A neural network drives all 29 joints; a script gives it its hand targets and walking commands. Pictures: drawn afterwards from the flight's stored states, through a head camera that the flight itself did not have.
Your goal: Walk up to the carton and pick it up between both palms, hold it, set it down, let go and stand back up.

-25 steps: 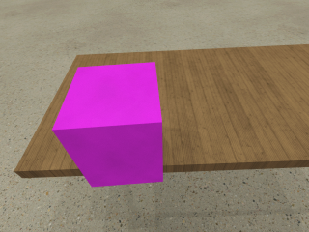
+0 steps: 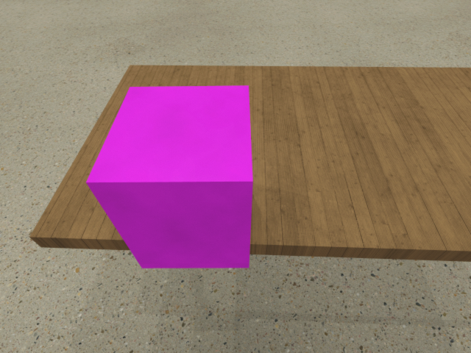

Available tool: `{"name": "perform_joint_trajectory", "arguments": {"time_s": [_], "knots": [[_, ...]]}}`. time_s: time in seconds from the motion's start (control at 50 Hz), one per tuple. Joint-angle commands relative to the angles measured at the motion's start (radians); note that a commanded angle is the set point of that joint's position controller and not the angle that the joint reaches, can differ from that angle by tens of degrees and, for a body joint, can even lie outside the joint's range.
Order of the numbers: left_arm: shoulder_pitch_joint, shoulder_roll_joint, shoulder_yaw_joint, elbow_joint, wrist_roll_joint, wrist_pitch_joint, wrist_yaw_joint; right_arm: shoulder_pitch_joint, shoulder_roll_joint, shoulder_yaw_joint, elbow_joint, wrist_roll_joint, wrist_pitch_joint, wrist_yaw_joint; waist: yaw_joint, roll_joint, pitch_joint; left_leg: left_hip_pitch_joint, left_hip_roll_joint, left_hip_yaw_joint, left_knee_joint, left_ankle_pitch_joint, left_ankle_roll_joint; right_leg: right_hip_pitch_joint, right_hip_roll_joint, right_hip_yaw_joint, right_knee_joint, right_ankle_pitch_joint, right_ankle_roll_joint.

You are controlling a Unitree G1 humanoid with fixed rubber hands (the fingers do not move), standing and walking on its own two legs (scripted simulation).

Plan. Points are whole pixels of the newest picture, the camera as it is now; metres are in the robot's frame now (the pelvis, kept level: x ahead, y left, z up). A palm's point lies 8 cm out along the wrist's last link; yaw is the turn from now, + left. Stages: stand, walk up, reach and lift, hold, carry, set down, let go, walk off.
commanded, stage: walk up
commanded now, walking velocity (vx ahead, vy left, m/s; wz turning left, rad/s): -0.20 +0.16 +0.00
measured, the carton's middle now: (192, 181) +0.40 +0.09 +0.09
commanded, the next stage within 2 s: none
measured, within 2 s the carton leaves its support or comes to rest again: neither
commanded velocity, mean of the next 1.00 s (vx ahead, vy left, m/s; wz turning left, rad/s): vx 0.00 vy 0.02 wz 0.00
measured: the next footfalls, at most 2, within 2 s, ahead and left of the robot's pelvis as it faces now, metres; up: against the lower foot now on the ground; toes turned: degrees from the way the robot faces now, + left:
left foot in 0.28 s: -0.01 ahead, +0.20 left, +0.00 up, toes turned +1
right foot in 0.66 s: -0.04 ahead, +0.00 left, +0.00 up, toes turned -3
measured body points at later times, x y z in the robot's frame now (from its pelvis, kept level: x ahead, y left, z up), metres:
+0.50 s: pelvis -0.04 +0.11 +0.01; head -0.04 +0.15 +0.45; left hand -0.06 +0.32 -0.17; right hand -0.02 -0.12 -0.13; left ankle -0.05 +0.20 -0.75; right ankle -0.06 -0.06 -0.70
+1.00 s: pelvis -0.06 +0.09 +0.00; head -0.05 +0.10 +0.45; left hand -0.07 +0.30 -0.17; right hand -0.09 -0.11 -0.16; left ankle -0.05 +0.20 -0.75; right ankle -0.08 +0.00 -0.75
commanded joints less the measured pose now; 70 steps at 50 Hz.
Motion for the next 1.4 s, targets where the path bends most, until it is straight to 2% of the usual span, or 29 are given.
{"name": "perform_joint_trajectory", "arguments": {"time_s": [0.0,0.02,0.04,0.1,0.12,0.14,0.18,0.2,0.22,0.24,0.26,0.28,0.3,0.32,0.36,0.4,0.46,0.54,0.6,0.64,0.68,0.7,0.94,1.18,1.2,1.24,1.28,1.34,1.38], "knots": [[0.063,0.203,0.064,-0.055,0.007,0.030,0.029,-0.048,-0.064,-0.037,-0.095,-0.033,0.035,0.013,0.020,-0.153,-0.045,-0.133,0.016,-0.186,0.364,0.043,-0.006,-0.057,-0.338,0.232,-0.112,0.327,-0.101],[0.100,0.154,0.052,-0.028,0.012,0.032,0.019,-0.024,-0.044,-0.030,-0.096,-0.050,0.025,0.022,0.012,-0.183,-0.100,-0.125,0.036,-0.171,0.280,0.156,0.002,-0.043,-0.272,0.224,-0.193,-0.153,-0.045],[0.070,0.149,0.052,-0.035,0.003,0.035,0.015,-0.011,-0.045,-0.034,-0.103,-0.052,0.021,0.026,0.008,-0.247,-0.066,-0.146,0.014,-0.131,0.281,0.177,-0.014,-0.051,-0.254,0.225,-0.227,-0.226,-0.021],[0.005,0.192,0.058,-0.054,0.001,0.008,0.007,0.012,-0.064,-0.040,-0.102,-0.019,0.013,0.020,-0.011,-0.273,-0.073,-0.186,0.005,-0.110,0.142,0.164,-0.049,0.057,-0.254,0.184,-0.164,0.006,-0.064],[-0.009,0.076,0.017,0.001,-0.040,0.014,0.009,0.011,0.011,-0.010,-0.122,0.006,-0.009,0.028,-0.073,-0.364,-0.107,-0.009,0.004,-0.092,-0.109,0.129,-0.024,-0.029,-0.076,0.041,-0.143,-0.023,-0.071],[0.017,0.093,0.025,0.001,-0.025,0.020,0.008,-0.054,-0.016,-0.013,-0.146,0.014,-0.020,0.023,-0.027,-0.368,-0.080,-0.008,-0.039,-0.038,-0.162,0.088,-0.028,-0.018,-0.057,0.038,-0.131,-0.024,-0.078],[0.058,0.173,0.041,0.008,0.006,0.023,0.001,-0.034,-0.044,-0.018,-0.130,0.015,-0.023,0.005,-0.007,-0.351,-0.088,0.033,-0.066,-0.007,-0.265,0.026,-0.026,0.038,-0.108,0.081,-0.092,0.062,-0.111],[0.029,0.216,0.053,-0.003,0.016,0.026,-0.006,0.050,-0.051,-0.017,-0.098,0.008,-0.023,-0.005,-0.038,-0.323,-0.097,0.089,-0.059,-0.001,-0.381,0.097,-0.012,0.042,-0.147,0.103,-0.048,0.132,-0.117],[-0.011,0.241,0.062,-0.015,0.009,0.029,-0.011,0.154,-0.052,-0.014,-0.063,0.003,-0.034,-0.014,-0.090,-0.269,-0.109,0.184,-0.022,-0.026,-0.541,0.267,-0.004,0.009,-0.158,0.107,0.021,0.151,-0.094],[0.022,0.210,0.064,-0.007,0.007,0.028,-0.022,0.185,-0.082,-0.016,-0.038,-0.004,-0.050,-0.020,-0.079,-0.113,-0.100,0.246,0.043,-0.106,-0.593,0.357,-0.025,-0.055,-0.116,0.077,0.116,0.059,-0.037],[0.095,0.119,0.044,-0.006,-0.005,0.031,-0.030,0.182,-0.138,-0.018,-0.045,-0.014,-0.058,-0.018,-0.041,0.140,-0.090,0.290,0.245,-0.363,-0.645,0.280,-0.010,-0.210,-0.040,0.026,0.201,-0.188,0.031],[0.149,0.061,0.031,0.012,-0.011,0.046,-0.017,0.057,-0.192,-0.016,-0.102,0.005,-0.056,-0.008,0.007,0.263,-0.021,0.123,0.330,-0.475,-0.696,0.065,0.043,-0.253,-0.012,0.016,0.211,-0.330,0.067],[0.111,0.112,0.041,-0.017,-0.013,0.063,-0.012,-0.010,-0.251,-0.034,-0.109,-0.017,-0.048,-0.003,-0.025,0.483,0.053,-0.178,0.365,-0.518,-0.779,-0.247,0.158,-0.104,-0.052,0.069,0.291,-0.342,0.051],[0.043,0.155,0.043,-0.035,-0.027,0.071,-0.023,-0.119,-0.144,-0.013,-0.135,-0.028,-0.051,0.010,0.001,0.483,0.160,-0.301,0.287,-0.471,-0.843,-0.255,0.148,-0.019,-0.055,0.083,0.370,-0.258,0.044],[0.053,0.117,0.041,0.009,-0.021,0.064,-0.044,-0.123,0.010,0.040,-0.149,-0.016,-0.072,0.004,0.030,0.306,0.158,-0.024,0.119,-0.228,-0.714,0.164,0.074,-0.158,-0.036,0.063,0.339,-0.172,0.049],[0.170,0.102,0.042,0.064,0.004,0.065,-0.044,-0.106,-0.046,0.027,-0.136,0.006,-0.084,-0.006,0.070,0.230,0.085,0.152,0.119,-0.151,-0.613,0.437,0.071,-0.238,-0.004,0.040,0.400,-0.140,0.060],[0.049,0.107,0.038,0.035,-0.011,0.045,-0.026,0.104,-0.020,0.041,-0.063,0.006,-0.101,0.003,-0.029,0.169,-0.038,0.200,0.147,-0.247,-0.563,0.583,0.093,-0.104,-0.012,0.047,0.276,-0.150,0.078],[0.044,0.068,0.022,0.043,-0.041,0.030,-0.012,0.020,-0.081,0.025,-0.088,-0.015,-0.093,-0.020,-0.030,0.143,-0.088,0.362,0.182,-0.260,-0.498,0.655,0.206,-0.121,-0.006,0.039,0.091,-0.206,0.083],[0.072,0.078,0.015,0.070,-0.042,0.008,0.004,0.060,-0.074,0.018,-0.073,0.000,-0.085,-0.014,-0.031,0.098,-0.129,0.303,0.162,-0.266,-0.418,0.852,0.181,0.114,-0.046,0.068,-0.158,0.132,0.069],[0.105,0.121,0.021,0.078,-0.024,0.003,0.003,0.109,-0.034,0.027,-0.060,0.015,-0.092,-0.007,-0.047,0.007,-0.189,0.154,0.133,-0.241,-0.425,0.668,0.138,0.323,-0.125,0.123,-0.060,0.302,0.049],[0.075,0.072,0.006,0.104,-0.017,0.015,-0.013,0.072,0.002,0.037,-0.061,0.016,-0.086,-0.008,-0.043,-0.185,-0.062,0.186,0.078,-0.184,-0.508,0.386,0.115,0.128,-0.109,0.118,-0.071,0.189,0.024],[0.071,0.032,-0.005,0.107,-0.009,0.016,-0.017,0.039,-0.031,0.030,-0.067,0.010,-0.081,-0.009,-0.034,-0.211,-0.006,0.205,0.084,-0.192,-0.494,0.380,0.114,0.074,-0.096,0.110,-0.104,0.146,0.030],[0.079,0.070,-0.002,0.096,-0.024,-0.001,-0.013,0.089,-0.004,0.035,0.006,0.002,-0.067,-0.004,-0.032,0.055,0.057,0.152,0.061,-0.179,-0.517,0.329,0.075,0.071,-0.103,0.132,-0.144,0.012,0.012],[0.099,0.039,-0.014,0.109,-0.022,-0.010,-0.013,0.102,-0.005,0.034,0.023,0.003,-0.062,-0.005,-0.042,-0.035,0.034,0.179,0.073,-0.179,-0.492,0.337,0.074,0.041,-0.094,0.127,-0.169,-0.013,0.013],[0.176,0.136,0.021,0.111,-0.021,-0.005,-0.018,0.108,-0.065,0.011,0.003,-0.004,-0.061,0.002,-0.012,-0.098,-0.059,0.110,0.035,-0.114,-0.358,-0.142,0.071,0.109,-0.128,0.181,-0.173,-0.559,-0.010],[0.264,0.209,0.049,0.135,-0.014,0.016,-0.014,-0.017,-0.072,0.004,-0.059,-0.031,-0.045,0.018,0.049,-0.283,0.102,-0.156,-0.017,0.010,-0.008,-0.080,0.034,0.057,-0.371,0.482,-0.429,-0.874,-0.091],[0.221,0.148,0.042,0.119,-0.007,0.006,-0.018,-0.026,0.013,0.024,-0.076,-0.044,-0.059,0.033,0.029,-0.190,0.194,-0.217,0.070,-0.054,0.022,0.005,0.031,0.042,-0.394,0.455,-0.414,-0.627,-0.121],[0.226,0.095,0.029,0.115,-0.005,-0.017,-0.013,-0.065,-0.002,0.005,-0.076,-0.027,-0.089,0.048,0.009,-0.013,0.137,-0.251,0.066,-0.052,0.089,0.099,0.013,0.129,-0.283,0.290,-0.355,-0.281,-0.075],[0.208,0.132,0.035,0.104,-0.013,-0.031,-0.013,-0.017,0.014,0.004,-0.068,-0.018,-0.095,0.053,-0.014,-0.013,0.060,-0.195,0.051,-0.032,0.041,0.134,0.008,0.149,-0.254,0.233,-0.320,-0.230,-0.062]]}}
